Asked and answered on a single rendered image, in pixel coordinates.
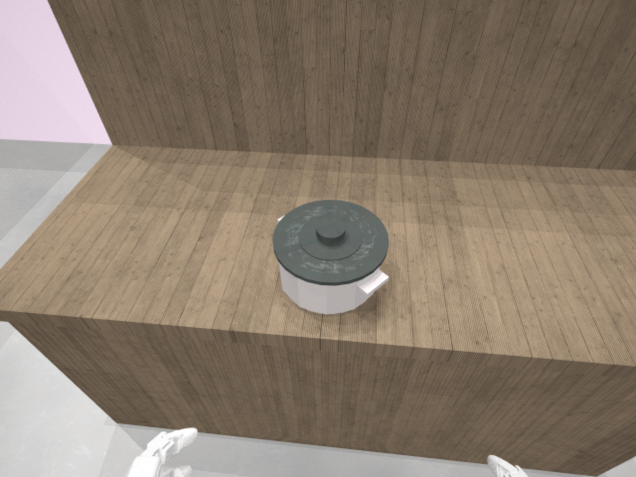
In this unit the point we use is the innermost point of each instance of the left robot hand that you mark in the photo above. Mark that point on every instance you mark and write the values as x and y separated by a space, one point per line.
159 451

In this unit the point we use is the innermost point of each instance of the pot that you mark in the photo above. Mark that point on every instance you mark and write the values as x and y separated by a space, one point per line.
330 299

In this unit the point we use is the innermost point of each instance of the lid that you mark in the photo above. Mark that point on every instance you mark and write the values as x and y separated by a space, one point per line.
357 255

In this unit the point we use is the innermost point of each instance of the knob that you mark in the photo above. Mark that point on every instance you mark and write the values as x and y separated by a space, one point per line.
330 230

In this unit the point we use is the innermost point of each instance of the right robot hand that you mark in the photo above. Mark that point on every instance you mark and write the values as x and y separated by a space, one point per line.
502 468

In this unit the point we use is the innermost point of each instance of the table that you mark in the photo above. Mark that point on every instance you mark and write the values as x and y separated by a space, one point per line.
494 139

